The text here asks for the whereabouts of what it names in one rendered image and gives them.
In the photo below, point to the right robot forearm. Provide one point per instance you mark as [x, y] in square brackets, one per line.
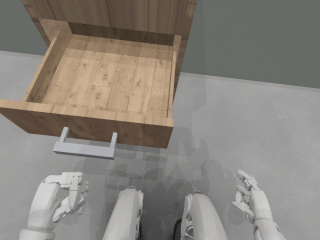
[265, 229]

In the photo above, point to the robot right shin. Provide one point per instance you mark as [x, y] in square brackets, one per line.
[187, 232]

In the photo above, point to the drawer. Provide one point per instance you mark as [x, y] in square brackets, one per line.
[99, 80]

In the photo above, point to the robot left thigh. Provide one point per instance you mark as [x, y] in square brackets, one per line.
[123, 220]

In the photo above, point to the handle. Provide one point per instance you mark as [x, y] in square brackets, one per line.
[82, 150]

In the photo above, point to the left robot forearm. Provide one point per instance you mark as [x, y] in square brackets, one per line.
[30, 233]

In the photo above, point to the right robot hand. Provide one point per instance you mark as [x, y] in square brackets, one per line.
[255, 205]

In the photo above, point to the cabinet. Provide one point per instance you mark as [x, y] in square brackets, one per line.
[172, 17]

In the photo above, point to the left robot hand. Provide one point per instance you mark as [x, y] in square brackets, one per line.
[68, 189]

